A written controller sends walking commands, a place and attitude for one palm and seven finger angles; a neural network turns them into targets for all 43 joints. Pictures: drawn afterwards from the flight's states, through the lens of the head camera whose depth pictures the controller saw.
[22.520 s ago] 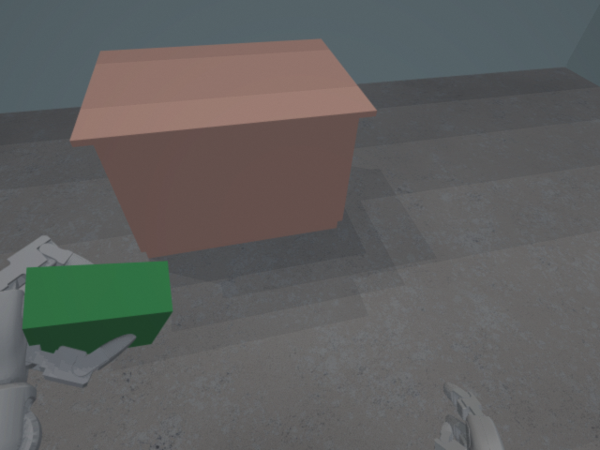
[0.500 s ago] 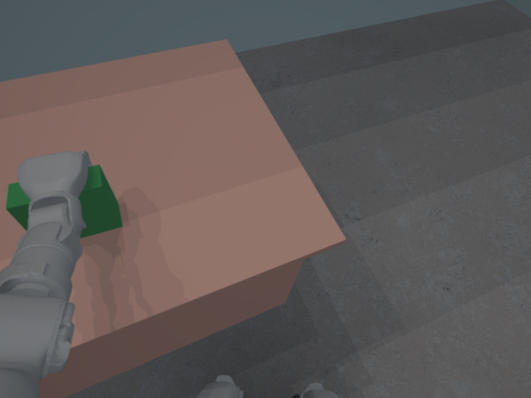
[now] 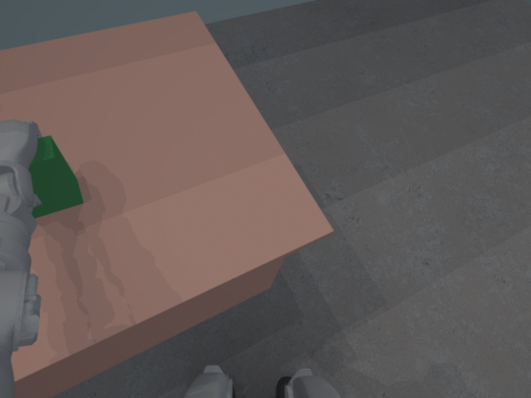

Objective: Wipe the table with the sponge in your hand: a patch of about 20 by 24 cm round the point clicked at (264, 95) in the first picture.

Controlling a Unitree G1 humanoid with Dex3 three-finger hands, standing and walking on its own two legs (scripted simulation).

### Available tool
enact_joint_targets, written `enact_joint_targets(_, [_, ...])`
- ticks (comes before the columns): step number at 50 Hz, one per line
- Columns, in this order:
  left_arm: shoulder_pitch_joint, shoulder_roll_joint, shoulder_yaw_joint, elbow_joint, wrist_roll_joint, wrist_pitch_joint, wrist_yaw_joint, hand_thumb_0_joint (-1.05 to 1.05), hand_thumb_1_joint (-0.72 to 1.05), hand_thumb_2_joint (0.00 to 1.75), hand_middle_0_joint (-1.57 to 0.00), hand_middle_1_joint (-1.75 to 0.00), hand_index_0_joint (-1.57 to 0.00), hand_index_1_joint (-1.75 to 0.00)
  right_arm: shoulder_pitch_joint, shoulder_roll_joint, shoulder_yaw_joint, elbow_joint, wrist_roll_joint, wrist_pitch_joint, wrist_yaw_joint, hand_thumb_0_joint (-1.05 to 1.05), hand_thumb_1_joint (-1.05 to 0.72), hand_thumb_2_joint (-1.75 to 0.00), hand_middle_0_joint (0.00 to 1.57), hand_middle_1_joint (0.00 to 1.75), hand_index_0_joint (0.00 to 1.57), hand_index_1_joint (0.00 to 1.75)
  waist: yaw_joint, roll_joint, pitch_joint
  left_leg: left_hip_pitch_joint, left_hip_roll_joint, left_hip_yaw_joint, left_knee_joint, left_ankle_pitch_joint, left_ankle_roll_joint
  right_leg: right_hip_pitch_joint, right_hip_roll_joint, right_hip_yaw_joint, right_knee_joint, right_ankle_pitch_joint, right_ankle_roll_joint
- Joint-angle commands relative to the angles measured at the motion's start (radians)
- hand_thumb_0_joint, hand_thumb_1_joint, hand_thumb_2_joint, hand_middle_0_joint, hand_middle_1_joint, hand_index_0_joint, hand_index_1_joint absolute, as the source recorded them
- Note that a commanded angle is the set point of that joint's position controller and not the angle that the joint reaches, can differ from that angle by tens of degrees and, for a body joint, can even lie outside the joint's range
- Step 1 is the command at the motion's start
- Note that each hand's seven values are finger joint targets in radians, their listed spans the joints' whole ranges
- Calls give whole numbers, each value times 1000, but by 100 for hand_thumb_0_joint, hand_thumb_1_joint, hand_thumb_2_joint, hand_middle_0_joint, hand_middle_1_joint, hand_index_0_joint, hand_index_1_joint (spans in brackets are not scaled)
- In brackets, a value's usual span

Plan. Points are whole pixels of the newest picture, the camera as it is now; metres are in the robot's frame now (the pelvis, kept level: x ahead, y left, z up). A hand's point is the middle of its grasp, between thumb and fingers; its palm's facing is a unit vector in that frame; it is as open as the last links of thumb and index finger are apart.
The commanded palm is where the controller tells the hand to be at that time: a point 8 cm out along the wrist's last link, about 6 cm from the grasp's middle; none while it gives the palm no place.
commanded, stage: slide across to the middle lane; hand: left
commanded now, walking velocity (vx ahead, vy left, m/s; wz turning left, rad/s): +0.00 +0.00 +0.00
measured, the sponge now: (28, 191) +0.43 +0.37 -0.03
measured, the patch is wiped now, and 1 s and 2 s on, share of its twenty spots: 0.55 0.70 0.85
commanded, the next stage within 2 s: wipe back along the middle lane in 0.58 s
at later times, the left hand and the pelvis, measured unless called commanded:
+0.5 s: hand (58, 165) +0.46 +0.32 +0.01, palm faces -0.14 -0.01 -0.99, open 9.6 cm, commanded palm +0.45 +0.29 +0.05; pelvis +0.02 +0.00 +0.01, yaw +1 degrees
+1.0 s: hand (78, 169) +0.45 +0.29 +0.00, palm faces -0.13 +0.01 -0.99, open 9.6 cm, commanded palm +0.43 +0.26 +0.03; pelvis +0.02 -0.01 +0.02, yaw +0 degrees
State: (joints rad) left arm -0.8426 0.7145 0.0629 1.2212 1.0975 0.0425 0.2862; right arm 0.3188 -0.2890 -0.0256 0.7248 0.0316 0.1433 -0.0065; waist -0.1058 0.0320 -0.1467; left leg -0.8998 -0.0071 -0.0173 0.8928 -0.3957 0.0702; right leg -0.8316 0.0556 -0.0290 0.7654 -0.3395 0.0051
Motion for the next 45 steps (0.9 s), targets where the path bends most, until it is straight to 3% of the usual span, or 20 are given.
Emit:
enact_joint_targets(1, [-221, 158, -20, -141, 1, 0, 9, 0, 10, 130, -120, -160, -120, -160, 134, -185, -70, -42, -12, -3, -3, 0, -90, -90, 20, 30, 20, 30, -4, 82, -398, 435, 32, -63, -90, 444, -36, 108, 21, -19, -80, 224, -72])
enact_joint_targets(4, [-257, 107, -37, -213, -33, -9, 16, 0, 10, 130, -120, -160, -120, -160, 117, -175, -76, -33, -7, -5, -4, 0, -90, -90, 20, 30, 20, 30, -10, 105, -415, 495, 42, -81, -109, 485, -49, 111, 18, -20, -87, 228, -71])
enact_joint_targets(6, [-245, 79, -56, -211, -34, 3, 26, 0, 10, 130, -120, -160, -120, -160, 112, -171, -79, -21, -9, -4, -2, 0, -90, -90, 20, 30, 20, 30, -8, 129, -386, 532, 45, -86, -120, 495, -56, 96, 20, -27, -105, 205, -71])
enact_joint_targets(8, [-252, 59, -68, -196, -34, 21, 34, 0, 10, 130, -120, -160, -120, -160, 104, -167, -76, -12, -8, 0, 0, 0, -90, -90, 20, 30, 20, 30, -15, 108, -358, 525, 45, -88, -138, 474, -56, 109, 20, -28, -120, 198, -71])
enact_joint_targets(9, [-266, 75, -43, -204, -42, 22, 39, 0, 10, 130, -120, -160, -120, -160, 96, -168, -76, -6, -5, -3, -2, 0, -90, -90, 20, 30, 20, 30, -10, 116, -356, 540, 51, -98, -146, 500, -62, 106, 17, -26, -117, 203, -73])
enact_joint_targets(12, [-283, 41, -81, -166, -21, 49, 48, 0, 10, 130, -120, -160, -120, -160, 94, -164, -72, -3, -9, 1, 2, 0, -90, -90, 20, 30, 20, 30, -18, 99, -329, 523, 43, -89, -157, 480, -60, 123, 16, -30, -129, 206, -72])
enact_joint_targets(13, [-308, 55, -76, -167, -17, 54, 52, 0, 10, 130, -120, -160, -120, -160, 90, -166, -70, -1, -9, 2, 2, 0, -90, -90, 20, 30, 20, 30, -22, 101, -324, 520, 43, -91, -161, 462, -60, 121, 15, -29, -131, 200, -73])
enact_joint_targets(16, [-285, 22, -83, -155, -13, 58, 56, 0, 10, 130, -120, -160, -120, -160, 89, -159, -73, -2, -14, -1, 5, 0, -90, -90, 20, 30, 20, 30, -10, 117, -351, 557, 48, -97, -155, 546, -71, 122, 14, -33, -123, 228, -76])
enact_joint_targets(17, [-286, -16, -105, -161, -16, 60, 57, 0, 10, 130, -120, -160, -120, -160, 85, -155, -74, -6, -16, 1, 8, 0, -90, -90, 20, 30, 20, 30, -13, 105, -361, 561, 49, -94, -152, 564, -70, 133, 15, -31, -125, 246, -73])
enact_joint_targets(19, [-271, 2, -60, -172, -29, 58, 65, 0, 10, 130, -120, -160, -120, -160, 78, -154, -78, -3, -16, 2, 9, 0, -90, -90, 20, 30, 20, 30, 3, 115, -382, 577, 55, -93, -148, 630, -76, 150, 13, -25, -118, 282, -74])
enact_joint_targets(21, [-248, -14, -75, -163, -20, 69, 73, 0, 10, 130, -120, -160, -120, -160, 80, -152, -79, -7, -19, 8, 16, 0, -90, -90, 20, 30, 20, 30, 2, 88, -396, 570, 50, -82, -137, 650, -73, 175, 13, -26, -116, 316, -70])
enact_joint_targets(26, [-319, -22, -87, -135, -20, 103, 103, 0, 10, 130, -120, -160, -120, -160, 62, -152, -74, -1, -18, 6, 19, 0, -90, -90, 20, 30, 20, 30, -18, 68, -369, 521, 39, -65, -150, 553, -60, 195, 7, -21, -125, 316, -66])
enact_joint_targets(27, [-323, -6, -75, -120, -16, 110, 108, 0, 10, 130, -120, -160, -120, -160, 64, -154, -73, 4, -18, 5, 18, 0, -90, -90, 20, 30, 20, 30, -19, 42, -365, 501, 38, -62, -151, 535, -56, 206, 4, -21, -123, 322, -66])
enact_joint_targets(29, [-335, -23, -76, -135, -27, 112, 110, 0, 10, 130, -120, -160, -120, -160, 57, -151, -74, 5, -17, -3, 19, 0, -90, -90, 20, 30, 20, 30, -13, 73, -387, 512, 38, -60, -153, 546, -56, 215, 1, -13, -121, 341, -68])
enact_joint_targets(31, [-349, -88, -134, -124, -24, 117, 106, 0, 10, 130, -120, -160, -120, -160, 61, -147, -74, 8, -19, -5, 23, 0, -90, -90, 20, 30, 20, 30, -32, 77, -375, 523, 40, -63, -146, 538, -57, 186, 5, -19, -124, 322, -64])
enact_joint_targets(34, [-352, -57, -98, -119, -38, 117, 103, 0, 10, 130, -120, -160, -120, -160, 61, -149, -74, 14, -17, -9, 19, 0, -90, -90, 20, 30, 20, 30, -27, 56, -383, 492, 35, -52, -153, 502, -47, 227, 1, -9, -130, 341, -66])
enact_joint_targets(38, [-250, -82, -119, -75, -24, 129, 99, 0, 10, 130, -120, -160, -120, -160, 59, -145, -68, 5, -13, -6, 23, 0, -90, -90, 20, 30, 20, 30, -11, 29, -355, 432, 21, -30, -156, 450, -33, 265, 2, -5, -134, 350, -64])
enact_joint_targets(41, [-210, -35, -82, -63, -32, 133, 101, 0, 10, 130, -120, -160, -120, -160, 55, -151, -64, -3, -9, -9, 22, 0, -90, -90, 20, 30, 20, 30, 3, 2, -341, 375, 13, -20, -162, 405, -24, 305, -4, 5, -134, 363, -63])
enact_joint_targets(42, [-204, -66, -106, -63, -35, 135, 102, 0, 10, 130, -120, -160, -120, -160, 52, -148, -63, -7, -7, -11, 22, 0, -90, -90, 20, 30, 20, 30, -3, 0, -337, 367, 11, -14, -165, 387, -22, 306, -4, 7, -138, 358, -61])
enact_joint_targets(45, [-162, -93, -112, -77, -42, 134, 101, 0, 10, 130, -120, -160, -120, -160, 48, -146, -68, -8, -4, -16, 25, 0, -90, -90, 20, 30, 20, 30, 12, 22, -338, 401, 17, -23, -170, 405, -26, 288, -3, -1, -133, 337, -66])
